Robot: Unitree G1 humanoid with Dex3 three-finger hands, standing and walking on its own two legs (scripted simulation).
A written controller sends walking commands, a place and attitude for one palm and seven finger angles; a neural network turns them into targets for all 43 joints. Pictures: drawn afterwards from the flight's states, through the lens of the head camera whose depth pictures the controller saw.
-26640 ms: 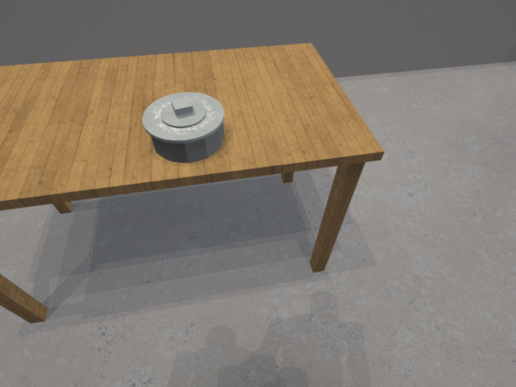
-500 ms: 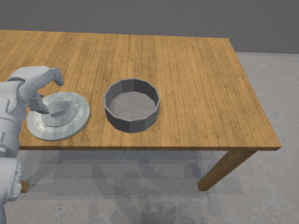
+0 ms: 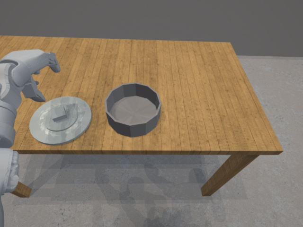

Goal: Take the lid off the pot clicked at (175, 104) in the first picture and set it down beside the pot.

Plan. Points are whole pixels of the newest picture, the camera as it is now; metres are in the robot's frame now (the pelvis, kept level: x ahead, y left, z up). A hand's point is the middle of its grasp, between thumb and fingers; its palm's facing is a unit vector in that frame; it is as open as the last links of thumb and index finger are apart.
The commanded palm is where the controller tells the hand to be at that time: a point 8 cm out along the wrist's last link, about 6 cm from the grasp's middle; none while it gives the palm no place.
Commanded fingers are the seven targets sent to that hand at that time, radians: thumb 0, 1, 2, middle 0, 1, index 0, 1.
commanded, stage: raise the empty hand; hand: left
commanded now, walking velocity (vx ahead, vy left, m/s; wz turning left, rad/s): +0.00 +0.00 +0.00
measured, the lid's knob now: (58, 113) +0.46 +0.31 -0.02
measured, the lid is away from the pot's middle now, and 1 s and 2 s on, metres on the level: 0.24 0.24 0.24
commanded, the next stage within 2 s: draw the hand back to the body in 0.10 s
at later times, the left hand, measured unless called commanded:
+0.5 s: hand (33, 94) +0.40 +0.30 +0.13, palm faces -0.31 -0.07 -0.95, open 11.0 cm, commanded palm +0.38 +0.29 +0.19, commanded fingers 0.00 -0.04 0.70 -0.37 -0.82 -0.37 -0.82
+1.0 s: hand (54, 85) +0.38 +0.22 +0.19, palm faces +0.38 -0.88 -0.28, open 10.8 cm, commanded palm +0.32 +0.27 +0.19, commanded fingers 0.00 0.22 0.76 -0.32 -0.67 -0.32 -0.67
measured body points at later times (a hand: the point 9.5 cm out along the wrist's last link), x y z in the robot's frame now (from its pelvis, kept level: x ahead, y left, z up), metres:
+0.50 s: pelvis +0.00 -0.01 +0.00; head +0.04 -0.01 +0.45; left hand +0.41 +0.30 +0.19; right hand +0.11 -0.27 -0.11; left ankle +0.03 +0.04 -0.73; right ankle -0.01 -0.18 -0.73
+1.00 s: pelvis +0.01 -0.05 +0.01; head +0.02 -0.04 +0.46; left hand +0.36 +0.27 +0.20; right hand +0.16 -0.28 -0.08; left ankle +0.03 +0.04 -0.73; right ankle -0.01 -0.18 -0.73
